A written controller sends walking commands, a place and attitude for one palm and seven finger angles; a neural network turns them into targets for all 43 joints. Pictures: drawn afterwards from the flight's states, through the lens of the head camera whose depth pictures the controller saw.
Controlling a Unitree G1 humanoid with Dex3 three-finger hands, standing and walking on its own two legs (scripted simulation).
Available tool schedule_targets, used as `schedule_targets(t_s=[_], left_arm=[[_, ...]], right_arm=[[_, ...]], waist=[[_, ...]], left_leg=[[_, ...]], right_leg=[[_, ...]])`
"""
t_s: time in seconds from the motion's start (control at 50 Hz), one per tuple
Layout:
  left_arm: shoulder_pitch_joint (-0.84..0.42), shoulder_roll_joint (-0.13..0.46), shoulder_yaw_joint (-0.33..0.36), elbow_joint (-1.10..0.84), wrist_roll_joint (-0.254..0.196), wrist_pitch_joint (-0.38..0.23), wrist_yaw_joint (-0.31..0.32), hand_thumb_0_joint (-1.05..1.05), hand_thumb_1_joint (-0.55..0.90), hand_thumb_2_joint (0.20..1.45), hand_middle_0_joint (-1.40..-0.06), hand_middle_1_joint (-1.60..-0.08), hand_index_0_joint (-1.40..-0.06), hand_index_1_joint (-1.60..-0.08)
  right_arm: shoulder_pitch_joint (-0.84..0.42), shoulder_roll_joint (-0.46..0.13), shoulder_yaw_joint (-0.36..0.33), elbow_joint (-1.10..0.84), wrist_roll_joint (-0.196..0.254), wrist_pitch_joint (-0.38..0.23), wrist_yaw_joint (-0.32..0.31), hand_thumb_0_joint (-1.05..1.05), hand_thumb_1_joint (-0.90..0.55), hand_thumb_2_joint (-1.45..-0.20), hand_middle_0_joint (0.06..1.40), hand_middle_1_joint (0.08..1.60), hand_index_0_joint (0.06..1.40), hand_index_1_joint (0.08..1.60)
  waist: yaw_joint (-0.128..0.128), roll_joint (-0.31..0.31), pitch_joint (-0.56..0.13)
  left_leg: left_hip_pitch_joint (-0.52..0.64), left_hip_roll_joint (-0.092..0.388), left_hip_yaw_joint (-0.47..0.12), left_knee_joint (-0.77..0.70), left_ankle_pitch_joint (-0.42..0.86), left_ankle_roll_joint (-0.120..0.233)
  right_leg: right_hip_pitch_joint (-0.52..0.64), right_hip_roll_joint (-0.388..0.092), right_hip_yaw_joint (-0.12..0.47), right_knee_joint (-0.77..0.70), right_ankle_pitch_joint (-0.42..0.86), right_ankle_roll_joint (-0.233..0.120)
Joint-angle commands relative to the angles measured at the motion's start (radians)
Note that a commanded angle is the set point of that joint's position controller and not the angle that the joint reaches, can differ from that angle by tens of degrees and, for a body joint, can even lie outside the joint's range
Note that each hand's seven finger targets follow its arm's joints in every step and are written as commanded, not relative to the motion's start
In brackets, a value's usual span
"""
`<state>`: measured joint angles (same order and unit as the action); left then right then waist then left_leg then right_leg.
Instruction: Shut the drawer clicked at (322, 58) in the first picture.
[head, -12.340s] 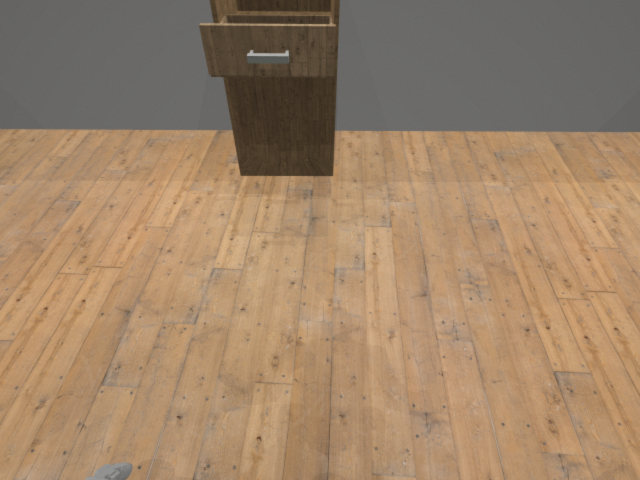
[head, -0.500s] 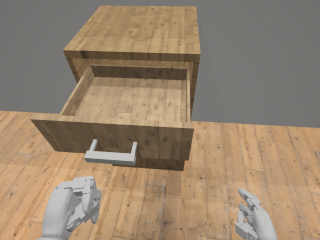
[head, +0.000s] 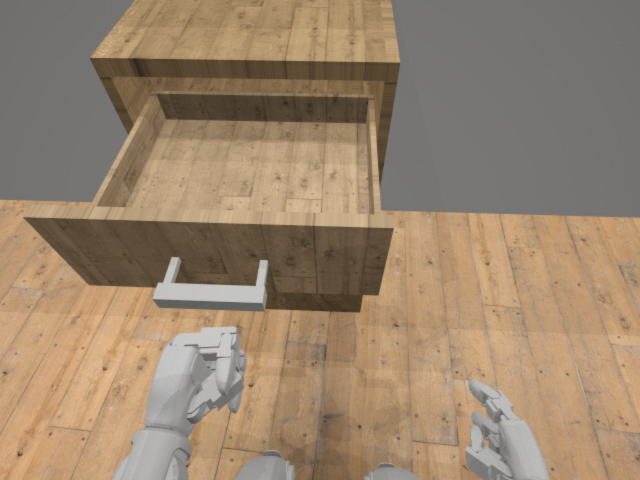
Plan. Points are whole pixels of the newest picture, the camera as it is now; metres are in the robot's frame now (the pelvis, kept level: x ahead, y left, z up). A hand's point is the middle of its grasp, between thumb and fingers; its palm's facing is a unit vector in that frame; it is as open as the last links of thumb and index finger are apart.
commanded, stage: bring the fist close to the handle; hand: left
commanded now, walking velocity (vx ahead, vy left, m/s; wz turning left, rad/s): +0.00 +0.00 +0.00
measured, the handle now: (215, 281) +0.35 +0.15 +0.04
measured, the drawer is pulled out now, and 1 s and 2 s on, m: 0.30 0.29 0.17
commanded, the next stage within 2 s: push the drawer shut in 0.60 s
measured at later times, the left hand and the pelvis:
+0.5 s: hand (227, 353) +0.26 +0.11 +0.05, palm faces -0.01 -1.00 -0.03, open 3.3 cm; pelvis +0.00 +0.00 -0.01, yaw -1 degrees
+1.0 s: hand (232, 341) +0.27 +0.11 +0.04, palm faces -0.08 -1.00 -0.04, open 2.9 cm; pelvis -0.01 +0.00 -0.01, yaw +0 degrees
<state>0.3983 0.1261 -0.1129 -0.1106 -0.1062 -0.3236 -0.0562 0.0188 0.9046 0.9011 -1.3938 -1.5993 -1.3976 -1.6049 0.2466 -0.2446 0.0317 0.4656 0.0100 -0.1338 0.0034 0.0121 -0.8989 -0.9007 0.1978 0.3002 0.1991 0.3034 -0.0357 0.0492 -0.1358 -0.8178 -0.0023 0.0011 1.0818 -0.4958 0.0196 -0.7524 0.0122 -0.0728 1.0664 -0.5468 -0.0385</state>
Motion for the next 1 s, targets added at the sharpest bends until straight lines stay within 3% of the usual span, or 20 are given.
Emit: schedule_targets(t_s=[0.0,0.04,0.08,0.1,0.14,0.18,0.26,0.28,0.34,0.44,0.48,0.54,0.64,0.68,0.72,0.8,0.86,0.92,0.94,0.98], left_arm=[[-0.116,0.08,0.087,-0.235,-0.003,-0.067,0.044,0.0,0.9,0.9,-1.4,-1.6,-1.4,-1.6],[-0.158,0.089,0.114,-0.246,-0.009,-0.094,0.083,0.0,0.9,0.9,-1.4,-1.6,-1.4,-1.6],[-0.159,0.044,0.079,-0.224,-0.014,-0.119,0.096,0.0,0.9,0.9,-1.4,-1.6,-1.4,-1.6],[-0.158,0.048,0.084,-0.199,-0.011,-0.128,0.097,0.0,0.9,0.9,-1.4,-1.6,-1.4,-1.6],[-0.181,0.009,0.018,-0.131,0.01,-0.126,0.08,0.0,0.9,0.9,-1.4,-1.6,-1.4,-1.6],[-0.178,0.012,0.012,-0.053,0.018,-0.11,0.054,0.0,0.9,0.9,-1.4,-1.6,-1.4,-1.6],[-0.179,0.068,0.052,-0.103,0.007,-0.065,0.023,0.0,0.9,0.9,-1.4,-1.6,-1.4,-1.6],[-0.207,0.102,0.086,-0.137,0.0,-0.063,0.028,0.0,0.9,0.9,-1.4,-1.6,-1.4,-1.6],[-0.23,0.118,0.132,-0.196,-0.026,-0.08,0.065,0.0,0.9,0.9,-1.4,-1.6,-1.4,-1.6],[-0.141,0.051,0.09,-0.111,-0.032,-0.115,0.075,0.0,0.9,0.9,-1.4,-1.6,-1.4,-1.6],[-0.129,0.033,0.049,-0.069,-0.017,-0.109,0.046,0.0,0.9,0.9,-1.4,-1.6,-1.4,-1.6],[-0.162,0.056,0.038,-0.046,-0.004,-0.089,0.006,0.0,0.9,0.9,-1.4,-1.6,-1.4,-1.6],[-0.272,0.134,0.13,-0.183,-0.031,-0.114,0.031,0.0,0.9,0.9,-1.4,-1.6,-1.4,-1.6],[-0.248,0.109,0.133,-0.202,-0.044,-0.136,0.056,0.0,0.9,0.9,-1.4,-1.6,-1.4,-1.6],[-0.3,0.099,0.129,-0.166,-0.044,-0.148,0.073,0.0,0.9,0.9,-1.4,-1.6,-1.4,-1.6],[-0.282,0.053,0.063,-0.007,-0.019,-0.109,0.043,0.0,0.9,0.9,-1.4,-1.6,-1.4,-1.6],[-0.326,0.074,0.069,0.044,-0.018,-0.058,-0.001,0.0,0.9,0.9,-1.4,-1.6,-1.4,-1.6],[-0.391,0.09,0.095,0.005,-0.036,-0.041,-0.009,0.0,0.9,0.9,-1.4,-1.6,-1.4,-1.6],[-0.416,0.116,0.12,0.019,-0.037,-0.037,-0.002,0.0,0.9,0.9,-1.4,-1.6,-1.4,-1.6],[-0.472,0.095,0.116,0.045,-0.044,-0.041,0.006,0.0,0.9,0.9,-1.4,-1.6,-1.4,-1.6]], right_arm=[[-0.056,-0.107,-0.056,-0.176,0.001,-0.033,-0.011,0.0,-0.9,-0.9,0.2,0.3,0.2,0.3],[-0.058,-0.104,-0.054,-0.166,-0.005,-0.029,-0.013,0.0,-0.9,-0.9,0.2,0.3,0.2,0.3],[-0.057,-0.096,-0.054,-0.154,-0.009,-0.031,-0.007,0.0,-0.9,-0.9,0.2,0.3,0.2,0.3],[-0.055,-0.099,-0.054,-0.146,-0.01,-0.029,-0.004,0.0,-0.9,-0.9,0.2,0.3,0.2,0.3],[-0.056,-0.106,-0.054,-0.138,-0.011,-0.023,0.003,0.0,-0.9,-0.9,0.2,0.3,0.2,0.3],[-0.048,-0.114,-0.057,-0.133,-0.009,-0.012,0.006,0.0,-0.9,-0.9,0.2,0.3,0.2,0.3],[-0.047,-0.119,-0.061,-0.166,0.003,0.013,-0.002,0.0,-0.9,-0.9,0.2,0.3,0.2,0.3],[-0.046,-0.12,-0.061,-0.168,0.004,0.017,-0.007,0.0,-0.9,-0.9,0.2,0.3,0.2,0.3],[-0.052,-0.109,-0.056,-0.165,0.002,0.019,-0.018,0.0,-0.9,-0.9,0.2,0.3,0.2,0.3],[-0.051,-0.104,-0.053,-0.144,-0.002,0.012,-0.008,0.0,-0.9,-0.9,0.2,0.3,0.2,0.3],[-0.053,-0.11,-0.055,-0.147,0.0,0.014,-0.002,0.0,-0.9,-0.9,0.2,0.3,0.2,0.3],[-0.051,-0.12,-0.057,-0.153,0.007,0.021,-0.005,0.0,-0.9,-0.9,0.2,0.3,0.2,0.3],[-0.055,-0.114,-0.057,-0.157,0.003,0.017,-0.022,0.0,-0.9,-0.9,0.2,0.3,0.2,0.3],[-0.061,-0.103,-0.055,-0.156,-0.001,0.011,-0.021,0.0,-0.9,-0.9,0.2,0.3,0.2,0.3],[-0.06,-0.104,-0.053,-0.133,-0.002,0.007,-0.019,0.0,-0.9,-0.9,0.2,0.3,0.2,0.3],[-0.051,-0.119,-0.054,-0.118,0.001,0.015,-0.008,0.0,-0.9,-0.9,0.2,0.3,0.2,0.3],[-0.045,-0.13,-0.056,-0.125,0.01,0.029,-0.012,0.0,-0.9,-0.9,0.2,0.3,0.2,0.3],[-0.05,-0.127,-0.057,-0.132,0.013,0.037,-0.022,0.0,-0.9,-0.9,0.2,0.3,0.2,0.3],[-0.044,-0.132,-0.056,-0.122,0.013,0.038,-0.025,0.0,-0.9,-0.9,0.2,0.3,0.2,0.3],[-0.049,-0.126,-0.052,-0.109,0.013,0.04,-0.027,0.0,-0.9,-0.9,0.2,0.3,0.2,0.3]], waist=[[0.008,-0.053,-0.225],[0.009,-0.046,-0.231],[0.002,-0.04,-0.245],[0.002,-0.037,-0.246],[-0.025,-0.045,-0.217],[-0.026,-0.067,-0.205],[0.001,-0.047,-0.278],[0.006,-0.049,-0.302],[0.012,-0.045,-0.305],[-0.01,-0.101,-0.217],[-0.019,-0.083,-0.188],[-0.03,-0.083,-0.163],[-0.003,-0.016,-0.267],[0.008,-0.017,-0.309],[-0.011,-0.026,-0.275],[-0.035,-0.064,-0.208],[-0.035,-0.094,-0.217],[-0.026,-0.062,-0.259],[-0.034,-0.076,-0.246],[-0.041,-0.079,-0.217]], left_leg=[[0.155,0.003,-0.036,-0.134,0.246,0.012],[0.151,0.007,-0.04,-0.125,0.258,0.01],[0.149,0.007,-0.039,-0.107,0.274,0.008],[0.141,0.009,-0.041,-0.102,0.281,0.004],[0.112,0.01,-0.046,-0.085,0.258,0.009],[0.08,0.008,-0.043,-0.076,0.219,0.009],[0.11,0.001,-0.03,-0.096,0.238,0.014],[0.12,0.002,-0.028,-0.098,0.255,0.014],[0.135,0.004,-0.027,-0.1,0.28,0.013],[0.09,0.006,-0.028,-0.092,0.264,0.011],[0.07,0.005,-0.026,-0.089,0.224,0.01],[0.057,0.003,-0.028,-0.085,0.183,0.016],[0.111,0.002,-0.028,-0.086,0.224,0.016],[0.133,0.0,-0.028,-0.088,0.263,0.014],[0.12,0.004,-0.033,-0.081,0.25,0.011],[0.07,0.004,-0.035,-0.077,0.202,0.012],[0.057,0.0,-0.029,-0.081,0.192,0.017],[0.094,-0.001,-0.024,-0.093,0.214,0.018],[0.088,0.003,-0.029,-0.09,0.214,0.018],[0.081,0.002,-0.032,-0.092,0.19,0.017]], right_leg=[[0.08,-0.005,0.043,-0.148,0.287,0.013],[0.068,0.001,0.039,-0.136,0.29,0.01],[0.051,0.001,0.037,-0.121,0.311,0.011],[0.042,0.001,0.034,-0.11,0.315,0.009],[0.004,-0.001,0.036,-0.107,0.296,0.011],[-0.009,-0.002,0.042,-0.109,0.273,0.013],[0.069,-0.007,0.057,-0.13,0.303,0.013],[0.093,-0.008,0.061,-0.13,0.323,0.014],[0.108,-0.002,0.059,-0.131,0.348,0.014],[0.081,-0.003,0.056,-0.139,0.36,0.021],[0.051,-0.007,0.061,-0.14,0.32,0.022],[0.033,-0.011,0.077,-0.16,0.262,0.022],[0.07,-0.007,0.071,-0.142,0.281,0.014],[0.095,-0.006,0.065,-0.131,0.324,0.014],[0.061,-0.004,0.059,-0.127,0.309,0.016],[0.021,-0.006,0.061,-0.139,0.271,0.02],[0.052,-0.013,0.081,-0.161,0.273,0.025],[0.077,-0.013,0.079,-0.166,0.295,0.025],[0.066,-0.01,0.073,-0.164,0.291,0.025],[0.042,-0.01,0.068,-0.169,0.254,0.025]])
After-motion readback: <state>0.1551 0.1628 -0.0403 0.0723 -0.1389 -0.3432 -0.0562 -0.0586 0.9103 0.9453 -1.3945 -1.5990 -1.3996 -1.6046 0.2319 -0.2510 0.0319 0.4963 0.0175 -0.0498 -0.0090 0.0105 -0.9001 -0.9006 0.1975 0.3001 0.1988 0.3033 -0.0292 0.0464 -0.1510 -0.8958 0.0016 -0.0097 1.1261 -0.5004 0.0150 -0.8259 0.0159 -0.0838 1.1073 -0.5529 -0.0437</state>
